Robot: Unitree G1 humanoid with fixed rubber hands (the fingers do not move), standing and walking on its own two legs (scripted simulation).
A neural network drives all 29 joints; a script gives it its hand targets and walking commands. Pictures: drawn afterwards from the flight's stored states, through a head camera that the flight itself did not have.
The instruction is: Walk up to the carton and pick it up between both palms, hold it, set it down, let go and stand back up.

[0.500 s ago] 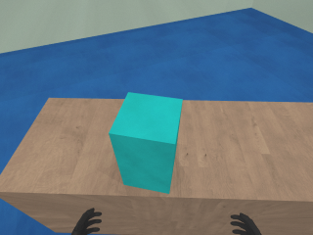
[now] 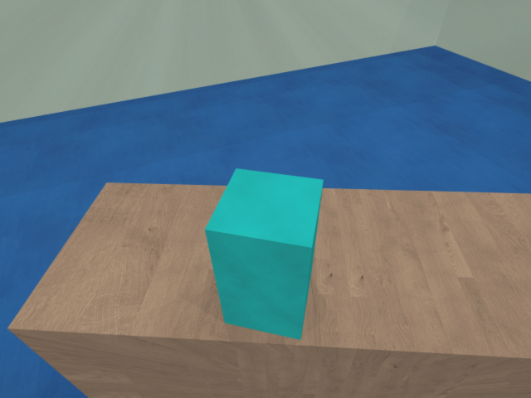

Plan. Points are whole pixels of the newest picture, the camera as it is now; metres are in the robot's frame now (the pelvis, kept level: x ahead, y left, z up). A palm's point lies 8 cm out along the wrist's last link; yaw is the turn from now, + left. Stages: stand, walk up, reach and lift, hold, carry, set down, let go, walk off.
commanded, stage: stand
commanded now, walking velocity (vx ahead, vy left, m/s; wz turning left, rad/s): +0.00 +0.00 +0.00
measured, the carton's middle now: (269, 257) +0.42 +0.03 -0.03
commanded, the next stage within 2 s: none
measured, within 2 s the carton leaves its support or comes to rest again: neither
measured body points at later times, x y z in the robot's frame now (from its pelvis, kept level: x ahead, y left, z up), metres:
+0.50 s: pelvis -0.04 +0.02 +0.00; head -0.06 +0.02 +0.45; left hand -0.03 +0.27 -0.14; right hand +0.00 -0.23 -0.14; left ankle +0.00 +0.12 -0.74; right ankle +0.01 -0.12 -0.74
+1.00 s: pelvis -0.03 +0.00 +0.00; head -0.04 +0.00 +0.45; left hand -0.04 +0.25 -0.14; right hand -0.01 -0.25 -0.15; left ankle +0.00 +0.12 -0.74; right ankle +0.01 -0.12 -0.74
